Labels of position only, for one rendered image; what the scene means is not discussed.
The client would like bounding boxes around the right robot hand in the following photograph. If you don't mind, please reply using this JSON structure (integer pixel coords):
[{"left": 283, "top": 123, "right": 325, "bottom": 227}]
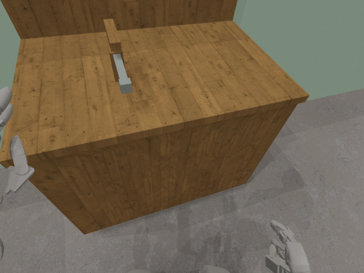
[{"left": 266, "top": 220, "right": 311, "bottom": 273}]

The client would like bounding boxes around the counter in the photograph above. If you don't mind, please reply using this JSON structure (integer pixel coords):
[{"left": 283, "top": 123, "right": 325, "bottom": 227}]
[{"left": 0, "top": 0, "right": 309, "bottom": 235}]

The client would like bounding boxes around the tap lever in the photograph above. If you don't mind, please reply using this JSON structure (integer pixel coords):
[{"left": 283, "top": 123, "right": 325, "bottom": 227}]
[{"left": 113, "top": 53, "right": 133, "bottom": 94}]

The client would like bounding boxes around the left robot hand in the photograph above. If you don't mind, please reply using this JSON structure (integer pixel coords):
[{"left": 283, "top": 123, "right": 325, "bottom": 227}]
[{"left": 0, "top": 86, "right": 34, "bottom": 205}]

